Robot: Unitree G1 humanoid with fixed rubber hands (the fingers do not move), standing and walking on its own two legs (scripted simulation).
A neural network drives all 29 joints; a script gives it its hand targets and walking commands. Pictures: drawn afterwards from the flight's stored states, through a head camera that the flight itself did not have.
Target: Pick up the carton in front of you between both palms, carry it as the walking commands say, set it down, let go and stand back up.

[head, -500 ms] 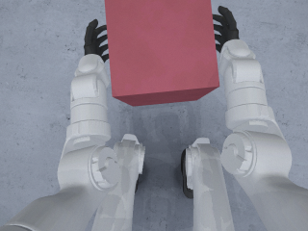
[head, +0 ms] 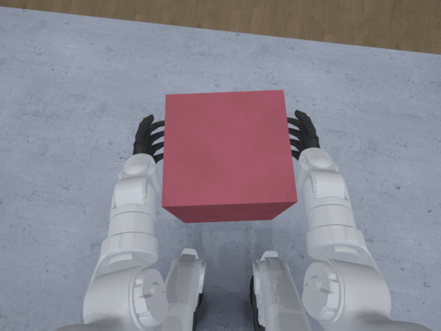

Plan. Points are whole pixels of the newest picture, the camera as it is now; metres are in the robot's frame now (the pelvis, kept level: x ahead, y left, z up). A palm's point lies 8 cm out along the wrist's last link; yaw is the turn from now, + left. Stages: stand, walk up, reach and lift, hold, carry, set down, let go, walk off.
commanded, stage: reach and lift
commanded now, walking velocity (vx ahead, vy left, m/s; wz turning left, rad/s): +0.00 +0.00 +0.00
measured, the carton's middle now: (226, 166) +0.43 +0.02 -0.10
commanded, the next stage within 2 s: hold in 1.76 s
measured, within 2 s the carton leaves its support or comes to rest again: neither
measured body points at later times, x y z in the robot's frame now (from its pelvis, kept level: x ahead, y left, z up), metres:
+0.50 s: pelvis +0.05 +0.01 +0.13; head +0.10 +0.00 +0.57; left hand +0.38 +0.16 +0.11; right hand +0.39 -0.14 +0.11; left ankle +0.07 +0.13 -0.58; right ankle +0.08 -0.12 -0.58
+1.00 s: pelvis +0.04 +0.01 +0.16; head +0.02 +0.01 +0.61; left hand +0.36 +0.16 +0.18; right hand +0.35 -0.15 +0.18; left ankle +0.07 +0.13 -0.58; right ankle +0.08 -0.12 -0.58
